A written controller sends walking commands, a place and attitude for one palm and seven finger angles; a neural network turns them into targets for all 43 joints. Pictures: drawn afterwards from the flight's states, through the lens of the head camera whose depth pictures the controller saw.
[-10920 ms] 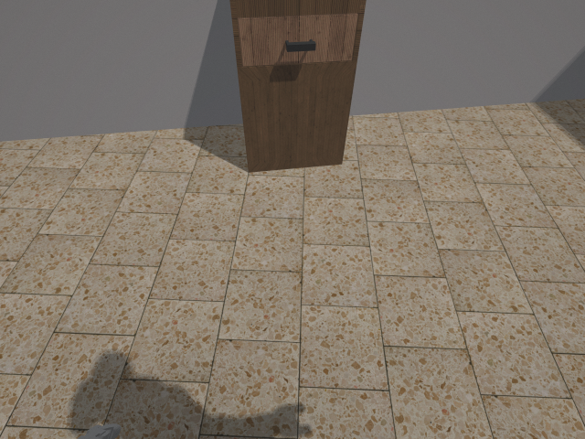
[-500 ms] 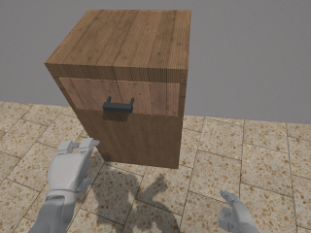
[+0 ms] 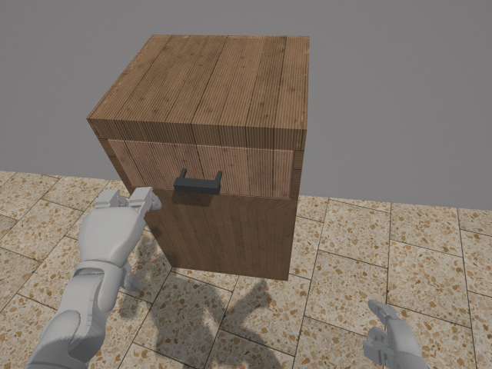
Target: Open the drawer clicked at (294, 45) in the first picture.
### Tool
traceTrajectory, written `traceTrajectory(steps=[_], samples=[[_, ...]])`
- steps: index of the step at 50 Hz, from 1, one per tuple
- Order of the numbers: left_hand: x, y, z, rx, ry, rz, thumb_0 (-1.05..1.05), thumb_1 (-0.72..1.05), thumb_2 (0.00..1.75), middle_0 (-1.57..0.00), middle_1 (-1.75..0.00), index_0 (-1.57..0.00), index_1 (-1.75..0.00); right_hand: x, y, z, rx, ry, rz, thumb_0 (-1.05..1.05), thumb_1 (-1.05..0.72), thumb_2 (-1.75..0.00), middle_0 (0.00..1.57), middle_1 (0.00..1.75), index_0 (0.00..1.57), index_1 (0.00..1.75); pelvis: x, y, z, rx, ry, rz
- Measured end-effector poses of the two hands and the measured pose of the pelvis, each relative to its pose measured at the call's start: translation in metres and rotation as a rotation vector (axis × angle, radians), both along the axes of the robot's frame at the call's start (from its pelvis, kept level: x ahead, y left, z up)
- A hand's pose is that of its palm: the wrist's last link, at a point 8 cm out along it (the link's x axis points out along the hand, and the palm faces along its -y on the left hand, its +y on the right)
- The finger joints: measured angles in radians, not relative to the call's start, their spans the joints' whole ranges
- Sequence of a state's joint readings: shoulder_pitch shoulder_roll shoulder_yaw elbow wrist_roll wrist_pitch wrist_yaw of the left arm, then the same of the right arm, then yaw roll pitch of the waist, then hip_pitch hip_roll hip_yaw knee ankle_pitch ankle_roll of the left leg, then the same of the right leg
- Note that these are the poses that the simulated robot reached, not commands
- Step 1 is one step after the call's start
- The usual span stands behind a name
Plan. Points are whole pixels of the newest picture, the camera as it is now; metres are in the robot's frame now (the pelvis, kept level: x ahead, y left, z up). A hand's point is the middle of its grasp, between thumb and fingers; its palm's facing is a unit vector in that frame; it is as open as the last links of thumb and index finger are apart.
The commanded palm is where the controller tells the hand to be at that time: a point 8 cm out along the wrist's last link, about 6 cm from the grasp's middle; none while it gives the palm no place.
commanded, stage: raise the hand with hooked fingers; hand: left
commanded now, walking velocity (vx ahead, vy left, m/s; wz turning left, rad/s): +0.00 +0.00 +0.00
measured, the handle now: (199, 179) +0.55 +0.21 -0.10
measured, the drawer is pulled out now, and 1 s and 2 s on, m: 0.00 0.00 0.00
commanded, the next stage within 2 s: move the hooked fingers above the handle in 0.62 s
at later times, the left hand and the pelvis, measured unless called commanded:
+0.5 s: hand (129, 224) +0.30 +0.23 +0.08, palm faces -0.01 -0.08 -1.00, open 13.8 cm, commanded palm +0.28 +0.24 +0.14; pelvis +0.00 +0.00 +0.01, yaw +0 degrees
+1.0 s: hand (144, 215) +0.34 +0.23 +0.05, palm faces -0.04 -0.06 -1.00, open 13.8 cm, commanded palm +0.33 +0.24 +0.11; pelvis +0.00 +0.00 +0.01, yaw +1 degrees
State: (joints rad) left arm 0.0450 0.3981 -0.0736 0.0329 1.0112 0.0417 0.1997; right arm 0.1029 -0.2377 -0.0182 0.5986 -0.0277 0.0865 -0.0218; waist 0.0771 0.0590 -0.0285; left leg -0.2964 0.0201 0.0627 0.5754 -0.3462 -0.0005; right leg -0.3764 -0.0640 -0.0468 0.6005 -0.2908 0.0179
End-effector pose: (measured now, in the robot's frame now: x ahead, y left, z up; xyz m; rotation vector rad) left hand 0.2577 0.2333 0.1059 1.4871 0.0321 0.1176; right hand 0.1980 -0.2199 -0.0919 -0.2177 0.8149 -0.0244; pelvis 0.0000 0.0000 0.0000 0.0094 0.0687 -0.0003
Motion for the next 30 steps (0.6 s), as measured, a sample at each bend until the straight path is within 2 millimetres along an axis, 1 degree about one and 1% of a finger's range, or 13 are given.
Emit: traceTrajectory(steps=[4,7,11,15,19,23,26,30], samples=[[0.007,0.004,0.013,0.009,0.004,-0.002,0.00,-0.43,0.32,-0.32,-1.16,-0.32,-1.16,0.009,0.010,0.005,0.017,-0.012,0.026,0.01,-0.91,-0.90,0.20,0.30,0.20,0.30,0.002,0.000,0.003,-0.003,-0.012,0.006],[0.013,0.008,0.020,0.013,0.010,-0.002,0.00,-0.46,0.31,-0.32,-1.18,-0.32,-1.18,0.011,0.015,0.005,0.024,-0.004,0.039,0.01,-0.90,-0.90,0.20,0.30,0.21,0.30,0.003,-0.001,0.005,-0.004,-0.017,0.012],[0.022,0.011,0.028,0.021,0.026,-0.013,0.00,-0.48,0.30,-0.32,-1.19,-0.32,-1.19,0.008,0.015,0.003,0.022,0.021,0.045,0.01,-0.90,-0.90,0.20,0.30,0.21,0.30,0.003,-0.001,0.007,-0.006,-0.021,0.017],[0.030,0.013,0.036,0.022,0.032,-0.030,0.00,-0.48,0.30,-0.32,-1.19,-0.32,-1.20,-0.001,0.011,-0.001,0.019,0.052,0.030,0.01,-0.90,-0.90,0.20,0.30,0.21,0.30,0.004,-0.001,0.009,-0.007,-0.020,0.018],[0.032,0.012,0.032,0.001,0.059,-0.042,0.00,-0.48,0.30,-0.32,-1.19,-0.32,-1.20,-0.012,0.002,-0.005,0.013,0.086,0.008,0.01,-0.90,-0.90,0.20,0.30,0.21,0.30,0.005,0.000,0.009,-0.006,-0.012,0.012],[0.029,0.008,0.025,-0.003,0.074,-0.075,0.00,-0.48,0.30,-0.32,-1.20,-0.32,-1.20,-0.023,-0.007,-0.008,-0.004,0.118,-0.010,0.01,-0.90,-0.90,0.20,0.30,0.21,0.30,0.004,0.000,0.010,-0.006,-0.005,0.008],[0.026,0.005,0.023,0.000,0.056,-0.094,0.00,-0.48,0.30,-0.32,-1.20,-0.32,-1.20,-0.029,-0.012,-0.010,-0.015,0.138,-0.022,0.01,-0.91,-0.90,0.20,0.30,0.21,0.30,0.004,0.000,0.009,-0.005,0.000,0.009],[0.025,0.008,0.024,0.005,0.023,-0.081,0.00,-0.49,0.30,-0.32,-1.20,-0.32,-1.20,-0.033,-0.015,-0.012,-0.017,0.151,-0.034,0.01,-0.91,-0.90,0.20,0.30,0.20,0.30,0.003,0.000,0.009,-0.004,0.003,0.010]])
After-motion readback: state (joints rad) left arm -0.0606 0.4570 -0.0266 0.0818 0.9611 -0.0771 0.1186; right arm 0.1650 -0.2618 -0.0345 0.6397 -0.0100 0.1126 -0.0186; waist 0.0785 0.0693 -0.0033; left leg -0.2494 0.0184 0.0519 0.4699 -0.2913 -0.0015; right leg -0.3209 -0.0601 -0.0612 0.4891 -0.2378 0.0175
